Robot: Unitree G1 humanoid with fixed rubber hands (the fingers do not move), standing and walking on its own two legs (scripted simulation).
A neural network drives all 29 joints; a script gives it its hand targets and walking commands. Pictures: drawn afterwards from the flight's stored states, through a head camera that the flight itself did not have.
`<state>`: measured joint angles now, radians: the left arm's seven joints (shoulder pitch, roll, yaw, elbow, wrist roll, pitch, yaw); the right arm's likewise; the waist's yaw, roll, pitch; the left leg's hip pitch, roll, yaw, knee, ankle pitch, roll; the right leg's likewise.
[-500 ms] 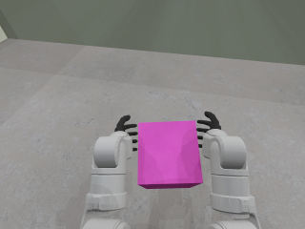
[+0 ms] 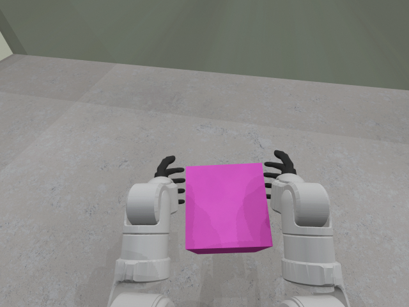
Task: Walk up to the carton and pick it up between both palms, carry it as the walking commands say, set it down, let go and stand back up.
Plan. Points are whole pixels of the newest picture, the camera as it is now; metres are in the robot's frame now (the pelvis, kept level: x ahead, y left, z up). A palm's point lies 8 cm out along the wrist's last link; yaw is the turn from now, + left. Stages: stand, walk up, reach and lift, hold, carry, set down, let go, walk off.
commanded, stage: carry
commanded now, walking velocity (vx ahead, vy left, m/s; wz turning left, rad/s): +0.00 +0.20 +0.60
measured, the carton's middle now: (225, 215) +0.32 -0.01 -0.01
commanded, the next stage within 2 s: none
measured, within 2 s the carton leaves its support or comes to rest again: neither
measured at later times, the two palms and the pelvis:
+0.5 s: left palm (97, 226) +0.24 +0.22 +0.07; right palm (220, 205) +0.29 +0.00 +0.07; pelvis -0.04 +0.06 -0.01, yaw +11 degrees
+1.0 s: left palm out of the picture +0.12 +0.39 +0.08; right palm (115, 252) +0.20 +0.18 +0.07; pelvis -0.14 +0.17 -0.01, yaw +20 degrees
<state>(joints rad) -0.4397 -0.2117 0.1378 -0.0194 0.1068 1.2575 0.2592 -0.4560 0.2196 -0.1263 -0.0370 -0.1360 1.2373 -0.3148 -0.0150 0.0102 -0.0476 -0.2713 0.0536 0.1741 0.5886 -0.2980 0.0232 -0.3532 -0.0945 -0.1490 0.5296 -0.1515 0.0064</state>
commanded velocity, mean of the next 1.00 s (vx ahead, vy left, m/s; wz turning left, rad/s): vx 0.00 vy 0.19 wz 0.56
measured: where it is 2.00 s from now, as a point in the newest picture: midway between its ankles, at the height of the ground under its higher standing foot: outside the picture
